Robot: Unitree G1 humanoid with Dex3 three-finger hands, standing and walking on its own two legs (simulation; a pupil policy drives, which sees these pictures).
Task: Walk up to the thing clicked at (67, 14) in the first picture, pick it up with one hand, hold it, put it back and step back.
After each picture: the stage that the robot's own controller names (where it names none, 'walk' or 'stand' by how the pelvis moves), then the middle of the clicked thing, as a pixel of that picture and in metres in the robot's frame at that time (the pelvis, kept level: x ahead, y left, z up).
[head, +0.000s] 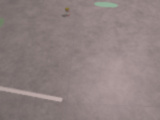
stand; (67, 12) +2.12 +0.25 -0.72
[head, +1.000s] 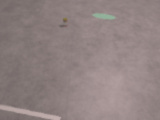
walk; (65, 22) +1.99 +0.21 -0.71
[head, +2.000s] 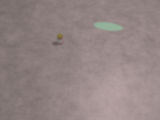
walk; (60, 39) +1.38 +0.22 -0.72
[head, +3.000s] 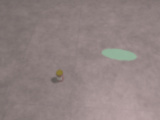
walk; (60, 75) +0.89 +0.21 -0.71
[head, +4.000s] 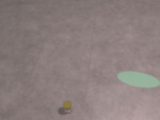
walk; (68, 107) +0.57 +0.18 -0.71
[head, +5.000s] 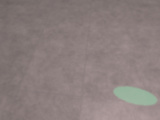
stand; out of the picture +0.39 +0.16 -0.71
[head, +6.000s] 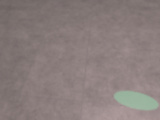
stand; out of the picture +0.37 +0.17 -0.73
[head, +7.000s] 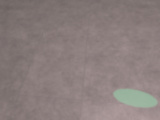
stand; out of the picture +0.38 +0.17 -0.73
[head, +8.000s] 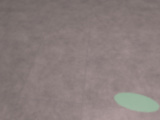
stand; out of the picture +0.36 +0.17 -0.73
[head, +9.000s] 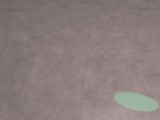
stand; out of the picture +0.36 +0.18 -0.73
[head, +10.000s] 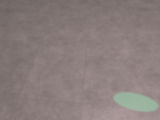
go down; out of the picture +0.36 +0.18 -0.73
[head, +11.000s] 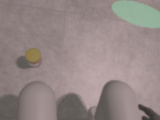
go down; (34, 58) +0.46 +0.19 -0.34
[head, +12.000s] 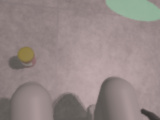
approach; (27, 57) +0.46 +0.20 -0.31
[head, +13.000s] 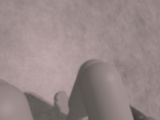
close in; out of the picture +0.45 +0.24 -0.23
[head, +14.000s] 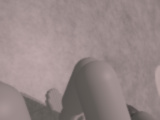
close; out of the picture +0.44 +0.25 -0.23
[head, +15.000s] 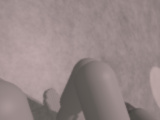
lift; out of the picture +0.41 +0.23 -0.23
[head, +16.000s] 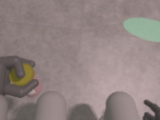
lift; (27, 81) +0.32 +0.20 -0.05
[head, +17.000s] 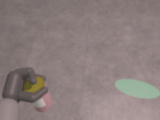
hold; (39, 94) +0.31 +0.16 -0.01
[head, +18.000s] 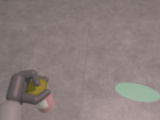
hold; (41, 96) +0.31 +0.16 -0.02
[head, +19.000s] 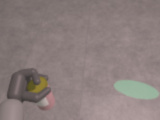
crouch; (42, 94) +0.32 +0.16 -0.02
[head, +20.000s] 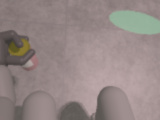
crouch; (25, 55) +0.44 +0.18 -0.10
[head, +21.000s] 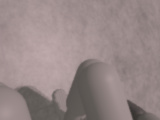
lower; out of the picture +0.44 +0.27 -0.23
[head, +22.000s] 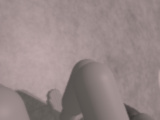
lower; out of the picture +0.44 +0.27 -0.24
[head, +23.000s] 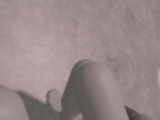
lower; out of the picture +0.44 +0.27 -0.24
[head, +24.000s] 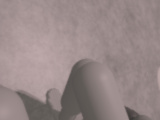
lower; out of the picture +0.44 +0.27 -0.24
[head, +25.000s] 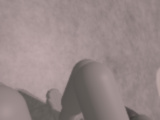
loosen; out of the picture +0.44 +0.26 -0.24
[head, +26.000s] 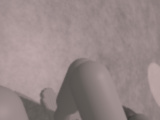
withdraw; out of the picture +0.43 +0.26 -0.24
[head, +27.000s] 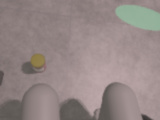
walk; (39, 63) +0.45 +0.19 -0.33
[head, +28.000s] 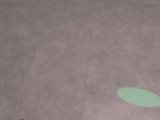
stand; out of the picture +0.37 +0.15 -0.66
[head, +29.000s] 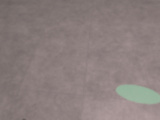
stand; out of the picture +0.38 +0.17 -0.67
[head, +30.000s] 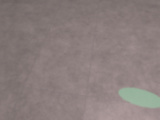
stand; out of the picture +0.38 +0.16 -0.69
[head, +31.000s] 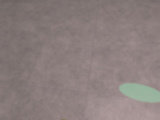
walk; out of the picture +0.40 +0.16 -0.72
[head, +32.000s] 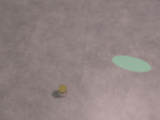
walk; (62, 91) +0.59 +0.12 -0.71
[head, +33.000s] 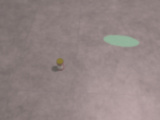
walk; (60, 64) +0.91 +0.26 -0.69
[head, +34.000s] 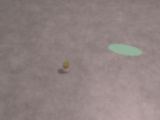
stand; (66, 67) +1.00 +0.19 -0.71
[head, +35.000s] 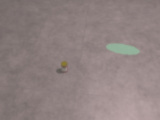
stand; (64, 67) +1.02 +0.20 -0.73
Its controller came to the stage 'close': yes
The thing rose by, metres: 0.70
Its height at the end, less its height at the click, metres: +0.00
